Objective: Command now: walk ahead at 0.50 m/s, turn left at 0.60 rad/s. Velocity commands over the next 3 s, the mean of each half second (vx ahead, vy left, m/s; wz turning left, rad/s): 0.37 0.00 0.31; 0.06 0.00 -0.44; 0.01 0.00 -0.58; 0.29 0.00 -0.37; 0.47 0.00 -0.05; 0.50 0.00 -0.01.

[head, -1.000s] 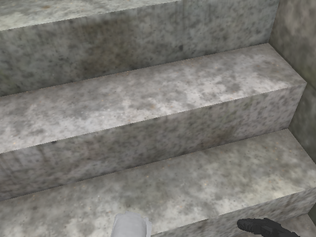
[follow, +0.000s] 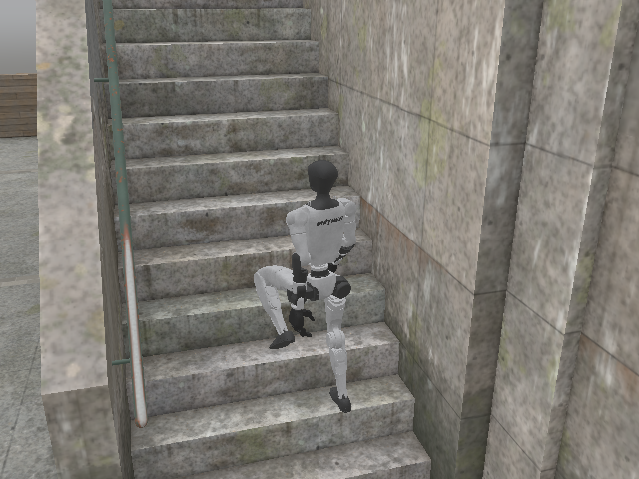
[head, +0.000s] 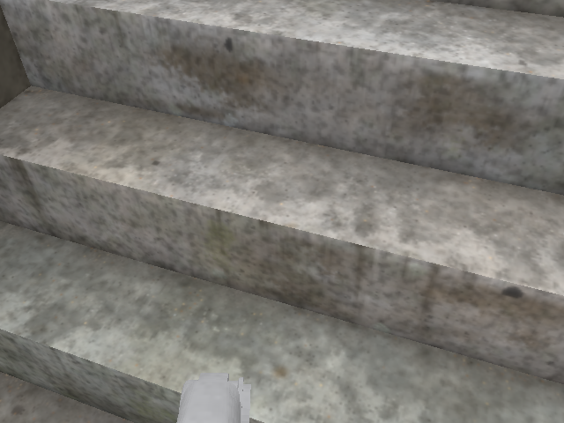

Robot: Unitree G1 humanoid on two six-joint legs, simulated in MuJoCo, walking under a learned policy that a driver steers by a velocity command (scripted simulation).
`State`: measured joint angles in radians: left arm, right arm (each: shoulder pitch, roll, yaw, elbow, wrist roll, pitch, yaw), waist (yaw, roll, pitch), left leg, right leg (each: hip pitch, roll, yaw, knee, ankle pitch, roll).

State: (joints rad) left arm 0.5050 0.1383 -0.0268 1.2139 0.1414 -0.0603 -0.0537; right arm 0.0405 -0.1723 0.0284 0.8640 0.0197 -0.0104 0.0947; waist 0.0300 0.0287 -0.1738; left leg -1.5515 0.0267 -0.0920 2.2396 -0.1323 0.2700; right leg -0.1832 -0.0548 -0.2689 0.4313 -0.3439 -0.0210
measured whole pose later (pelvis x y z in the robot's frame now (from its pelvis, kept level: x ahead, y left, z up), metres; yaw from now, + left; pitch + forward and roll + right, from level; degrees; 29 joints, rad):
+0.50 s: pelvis +0.24 +0.03 +0.21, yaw +7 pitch +3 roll -1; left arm 0.24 0.15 0.00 0.86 -0.02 -0.04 -0.09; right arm 0.43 -0.21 0.01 1.10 -0.13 -0.02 0.10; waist 0.02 0.06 -0.11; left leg -0.29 0.00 0.12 0.51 -0.26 0.07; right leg -1.41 0.05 0.13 2.25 -0.03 -0.15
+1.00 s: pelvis +0.34 -0.03 +0.29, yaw -5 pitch +9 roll -1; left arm 0.34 0.20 -0.04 0.75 -0.02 -0.01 -0.07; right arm 0.07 -0.30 -0.05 0.77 -0.07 0.00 0.02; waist 0.10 0.01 -0.17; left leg -0.71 -0.04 -0.17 1.54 -0.08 0.07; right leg -0.93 0.22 0.02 1.33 -0.55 -0.11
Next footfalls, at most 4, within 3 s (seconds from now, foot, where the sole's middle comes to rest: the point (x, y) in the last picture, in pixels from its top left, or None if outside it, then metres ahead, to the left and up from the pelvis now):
0.18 left None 0.27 0.12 -0.56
0.64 right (372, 416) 0.43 -0.09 -0.35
1.56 left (137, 422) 0.41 0.29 -0.37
1.88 right None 0.23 0.25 -0.56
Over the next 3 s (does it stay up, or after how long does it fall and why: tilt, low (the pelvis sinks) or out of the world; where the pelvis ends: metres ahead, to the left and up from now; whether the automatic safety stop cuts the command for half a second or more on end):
stays up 0.22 0.30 0.13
